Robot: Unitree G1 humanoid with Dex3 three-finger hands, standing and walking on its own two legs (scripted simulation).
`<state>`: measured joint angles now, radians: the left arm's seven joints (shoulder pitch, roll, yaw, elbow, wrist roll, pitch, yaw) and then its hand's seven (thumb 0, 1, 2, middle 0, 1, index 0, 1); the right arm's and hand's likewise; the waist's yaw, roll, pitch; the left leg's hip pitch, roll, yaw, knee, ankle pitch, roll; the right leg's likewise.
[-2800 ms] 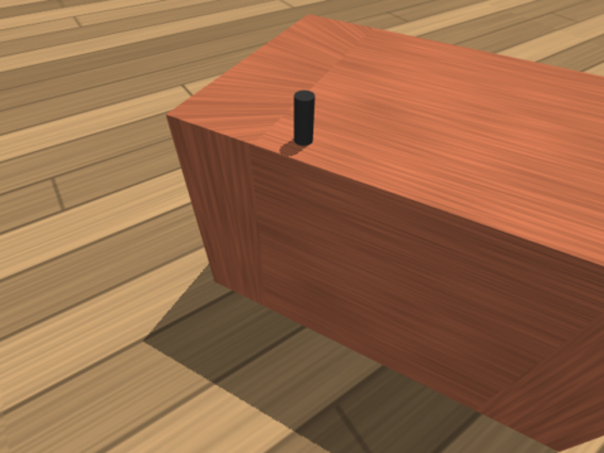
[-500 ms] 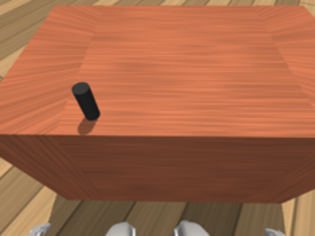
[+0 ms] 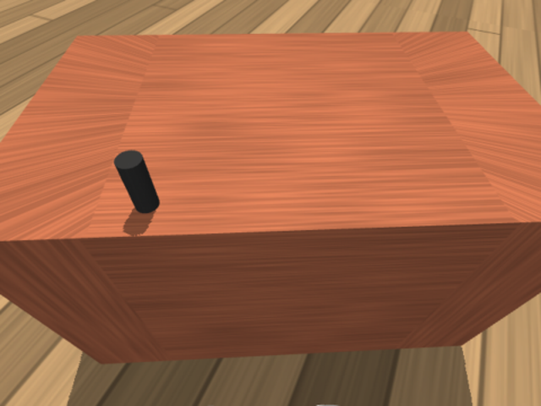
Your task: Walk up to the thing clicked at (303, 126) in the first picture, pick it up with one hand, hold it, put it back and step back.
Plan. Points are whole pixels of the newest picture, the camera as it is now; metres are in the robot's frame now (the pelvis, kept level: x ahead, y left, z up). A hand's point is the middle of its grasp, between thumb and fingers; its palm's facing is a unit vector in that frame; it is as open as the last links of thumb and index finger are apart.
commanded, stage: walk up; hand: left
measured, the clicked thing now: (138, 183) +0.46 +0.23 +0.06
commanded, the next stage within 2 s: stand in 1.44 s
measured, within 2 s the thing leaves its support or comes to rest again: neither
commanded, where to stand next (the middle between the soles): +0.09 +0.00 m, yaw +2 degrees
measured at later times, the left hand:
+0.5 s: hand out of the picture +0.11 +0.25 -0.12, palm faces +0.02 -0.94 -0.34, open 7.4 cm
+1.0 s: hand out of the picture +0.12 +0.26 -0.12, palm faces +0.01 -0.94 -0.33, open 7.4 cm
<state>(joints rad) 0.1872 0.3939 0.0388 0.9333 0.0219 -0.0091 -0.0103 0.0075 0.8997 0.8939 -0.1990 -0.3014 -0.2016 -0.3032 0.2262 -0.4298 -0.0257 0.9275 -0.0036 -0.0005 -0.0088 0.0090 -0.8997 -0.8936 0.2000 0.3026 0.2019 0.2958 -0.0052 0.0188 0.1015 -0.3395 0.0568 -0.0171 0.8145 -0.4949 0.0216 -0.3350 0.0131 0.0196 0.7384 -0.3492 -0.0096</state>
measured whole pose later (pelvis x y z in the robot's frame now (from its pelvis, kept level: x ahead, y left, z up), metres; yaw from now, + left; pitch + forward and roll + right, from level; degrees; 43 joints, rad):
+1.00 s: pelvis +0.03 +0.01 +0.03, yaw +1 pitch -2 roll +0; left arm 0.05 0.34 0.01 1.17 0.00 0.00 -0.01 0.01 0.90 0.89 -0.20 -0.30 -0.20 -0.30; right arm 0.09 -0.35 -0.01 1.14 -0.01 -0.01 0.01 0.01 -0.90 -0.89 0.20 0.30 0.20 0.30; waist 0.00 0.00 0.06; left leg -0.11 0.02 0.00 0.35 -0.21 -0.02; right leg -0.12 -0.02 0.02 0.35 -0.19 0.03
